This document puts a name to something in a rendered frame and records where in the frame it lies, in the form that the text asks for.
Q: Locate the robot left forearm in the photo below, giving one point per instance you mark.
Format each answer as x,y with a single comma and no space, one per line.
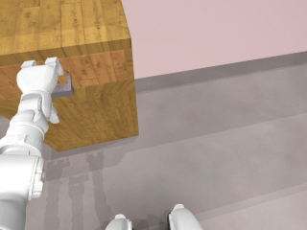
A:
27,129

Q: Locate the cabinet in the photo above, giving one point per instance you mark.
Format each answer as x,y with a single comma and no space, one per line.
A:
41,29

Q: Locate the left robot upper arm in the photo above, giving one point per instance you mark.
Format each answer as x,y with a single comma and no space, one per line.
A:
22,178

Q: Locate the right robot shin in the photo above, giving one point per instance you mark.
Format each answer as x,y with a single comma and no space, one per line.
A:
178,206

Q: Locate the robot shin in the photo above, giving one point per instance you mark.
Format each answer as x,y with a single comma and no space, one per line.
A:
178,206
120,216

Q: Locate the handle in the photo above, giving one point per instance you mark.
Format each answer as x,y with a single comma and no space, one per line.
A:
64,90

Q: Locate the drawer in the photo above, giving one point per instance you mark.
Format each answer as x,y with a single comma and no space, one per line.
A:
85,70

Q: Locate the left robot shin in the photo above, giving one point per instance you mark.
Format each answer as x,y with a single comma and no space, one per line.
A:
120,216

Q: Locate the robot left hand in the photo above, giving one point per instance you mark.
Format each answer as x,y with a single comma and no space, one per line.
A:
42,78

